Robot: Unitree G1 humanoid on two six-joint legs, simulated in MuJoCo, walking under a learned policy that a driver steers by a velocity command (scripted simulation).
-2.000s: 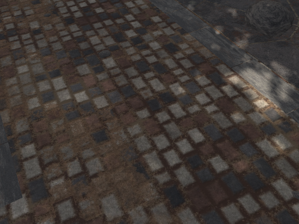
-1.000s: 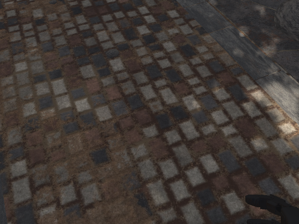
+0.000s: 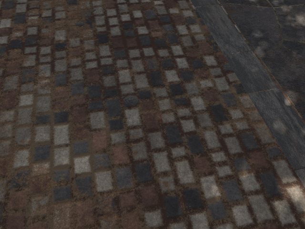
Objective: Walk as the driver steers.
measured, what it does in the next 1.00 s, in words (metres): walks ahead, turning left: left foot, then right foot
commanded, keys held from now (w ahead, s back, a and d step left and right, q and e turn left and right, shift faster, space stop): q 0.34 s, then no key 0.18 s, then w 0.48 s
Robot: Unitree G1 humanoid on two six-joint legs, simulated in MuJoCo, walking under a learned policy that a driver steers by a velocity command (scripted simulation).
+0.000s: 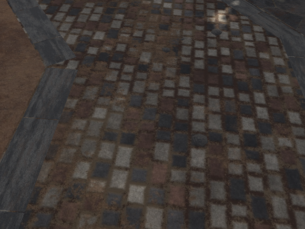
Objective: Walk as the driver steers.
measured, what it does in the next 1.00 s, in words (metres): walks ahead: right foot, then left foot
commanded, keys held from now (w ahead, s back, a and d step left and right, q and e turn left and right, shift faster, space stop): w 1.00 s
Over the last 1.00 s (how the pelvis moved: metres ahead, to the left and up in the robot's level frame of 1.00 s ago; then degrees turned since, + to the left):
0.13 0.07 0.00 18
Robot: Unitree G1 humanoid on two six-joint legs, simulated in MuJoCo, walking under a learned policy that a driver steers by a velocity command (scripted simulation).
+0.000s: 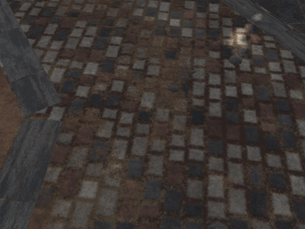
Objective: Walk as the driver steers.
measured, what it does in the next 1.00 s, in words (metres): walks ahead, turning right: right foot, then left foot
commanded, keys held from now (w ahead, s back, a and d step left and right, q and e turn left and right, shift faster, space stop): w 0.24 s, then w+e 0.56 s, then no key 0.20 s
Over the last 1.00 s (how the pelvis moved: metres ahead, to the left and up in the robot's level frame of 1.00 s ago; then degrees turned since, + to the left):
0.55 0.00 -0.01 0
